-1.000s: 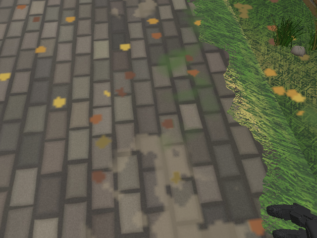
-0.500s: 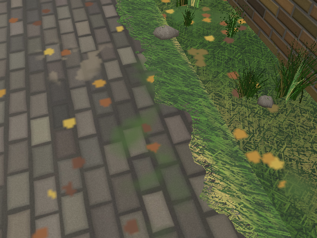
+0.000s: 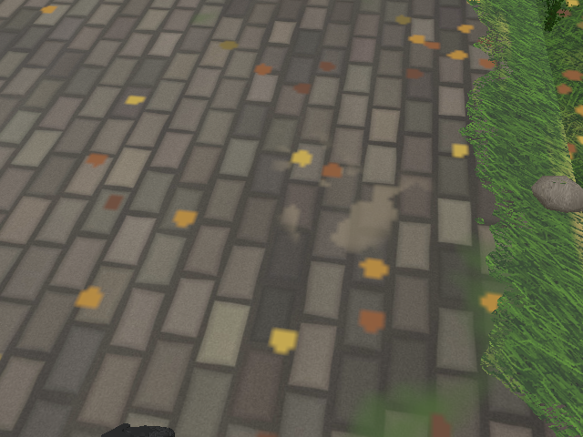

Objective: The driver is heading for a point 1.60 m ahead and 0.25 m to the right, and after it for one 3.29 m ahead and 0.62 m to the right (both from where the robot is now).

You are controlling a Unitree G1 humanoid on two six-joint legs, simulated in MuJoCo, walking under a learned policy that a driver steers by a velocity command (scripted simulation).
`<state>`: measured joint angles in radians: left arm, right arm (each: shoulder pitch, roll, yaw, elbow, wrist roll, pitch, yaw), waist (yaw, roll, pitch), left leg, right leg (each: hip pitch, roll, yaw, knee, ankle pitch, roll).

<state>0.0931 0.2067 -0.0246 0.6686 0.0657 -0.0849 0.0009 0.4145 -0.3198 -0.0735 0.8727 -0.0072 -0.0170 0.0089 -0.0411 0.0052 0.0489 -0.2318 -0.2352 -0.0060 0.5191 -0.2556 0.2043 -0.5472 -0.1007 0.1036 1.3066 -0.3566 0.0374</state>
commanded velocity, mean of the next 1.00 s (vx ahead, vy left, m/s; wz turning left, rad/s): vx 1.00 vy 0.00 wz -0.27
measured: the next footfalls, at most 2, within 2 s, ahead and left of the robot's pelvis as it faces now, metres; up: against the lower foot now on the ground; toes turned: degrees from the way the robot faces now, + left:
right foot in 0.26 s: +0.48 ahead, -0.15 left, +0.00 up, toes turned +10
left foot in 0.66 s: +0.80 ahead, +0.11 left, +0.00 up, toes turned -5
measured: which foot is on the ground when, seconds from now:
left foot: down 0.00-0.26, up 0.28-0.64, down 0.66-1.00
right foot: up 0.00-0.24, down 0.26-0.68, up 0.70-1.00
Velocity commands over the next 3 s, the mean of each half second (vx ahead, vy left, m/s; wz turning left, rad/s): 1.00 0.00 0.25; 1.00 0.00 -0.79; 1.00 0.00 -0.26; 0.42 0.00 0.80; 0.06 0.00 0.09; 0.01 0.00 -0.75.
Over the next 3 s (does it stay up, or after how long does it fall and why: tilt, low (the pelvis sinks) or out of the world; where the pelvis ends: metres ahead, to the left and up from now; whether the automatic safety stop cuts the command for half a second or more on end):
stays up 1.77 -0.41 0.02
